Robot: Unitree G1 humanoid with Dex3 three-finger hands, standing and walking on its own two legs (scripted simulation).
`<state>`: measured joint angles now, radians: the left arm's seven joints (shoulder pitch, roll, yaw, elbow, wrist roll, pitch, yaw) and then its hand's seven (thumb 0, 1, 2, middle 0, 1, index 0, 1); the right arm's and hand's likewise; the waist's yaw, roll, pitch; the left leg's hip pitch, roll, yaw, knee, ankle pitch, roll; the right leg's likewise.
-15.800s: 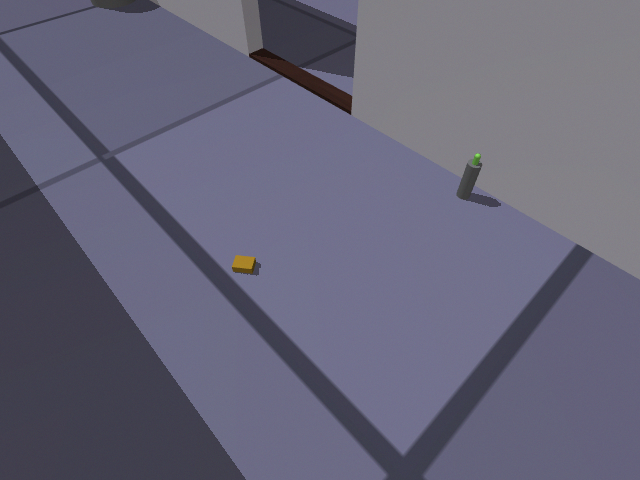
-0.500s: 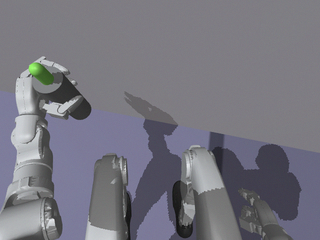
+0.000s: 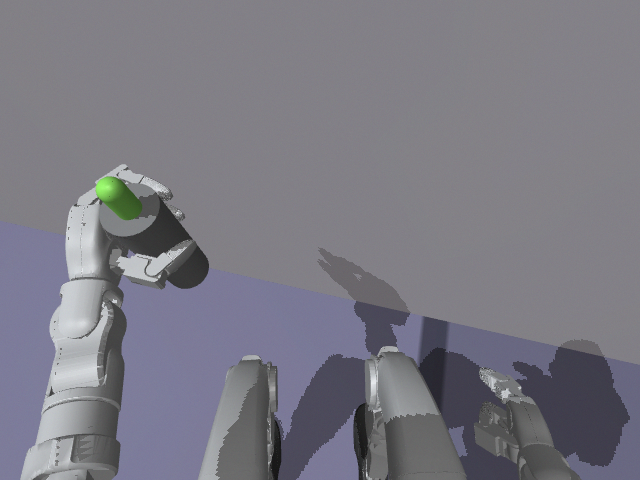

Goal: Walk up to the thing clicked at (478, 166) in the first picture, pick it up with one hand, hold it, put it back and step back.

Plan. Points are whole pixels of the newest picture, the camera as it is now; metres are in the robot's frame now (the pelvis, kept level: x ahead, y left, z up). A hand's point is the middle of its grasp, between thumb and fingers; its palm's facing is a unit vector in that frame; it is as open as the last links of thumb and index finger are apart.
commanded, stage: lift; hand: left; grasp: from the side
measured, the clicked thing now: (156, 236) +0.38 +0.19 +0.03
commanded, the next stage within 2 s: hold in 1.20 s
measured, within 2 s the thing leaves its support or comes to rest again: neither
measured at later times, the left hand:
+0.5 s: hand (120, 180) +0.38 +0.18 +0.14, palm faces +0.07 -1.00 -0.03, open 8.8 cm
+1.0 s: hand (117, 145) +0.38 +0.17 +0.18, palm faces +0.04 -1.00 -0.02, open 8.8 cm
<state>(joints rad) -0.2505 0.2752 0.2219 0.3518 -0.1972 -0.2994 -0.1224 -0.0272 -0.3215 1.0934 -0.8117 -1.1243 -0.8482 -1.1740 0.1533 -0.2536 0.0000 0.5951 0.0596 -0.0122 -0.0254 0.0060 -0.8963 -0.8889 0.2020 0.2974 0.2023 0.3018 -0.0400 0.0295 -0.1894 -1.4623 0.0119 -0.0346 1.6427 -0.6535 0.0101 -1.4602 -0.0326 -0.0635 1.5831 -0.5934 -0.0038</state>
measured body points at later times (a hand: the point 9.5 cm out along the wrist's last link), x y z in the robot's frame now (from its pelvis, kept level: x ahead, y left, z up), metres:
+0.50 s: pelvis +0.03 +0.00 +0.10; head +0.12 +0.01 +0.54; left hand +0.37 +0.24 +0.14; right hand +0.17 -0.25 -0.01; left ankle +0.05 +0.11 -0.54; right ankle +0.07 -0.12 -0.54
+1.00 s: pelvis +0.05 -0.01 +0.14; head +0.12 +0.00 +0.59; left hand +0.38 +0.22 +0.19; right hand +0.18 -0.25 +0.03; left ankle +0.05 +0.11 -0.54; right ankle +0.07 -0.12 -0.54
